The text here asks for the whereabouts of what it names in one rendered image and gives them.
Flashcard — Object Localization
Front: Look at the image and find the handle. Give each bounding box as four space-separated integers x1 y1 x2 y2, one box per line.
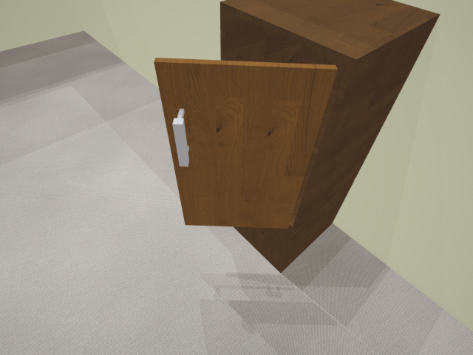
172 109 189 166

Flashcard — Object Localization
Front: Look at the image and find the cupboard door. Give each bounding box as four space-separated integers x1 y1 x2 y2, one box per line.
154 58 338 229

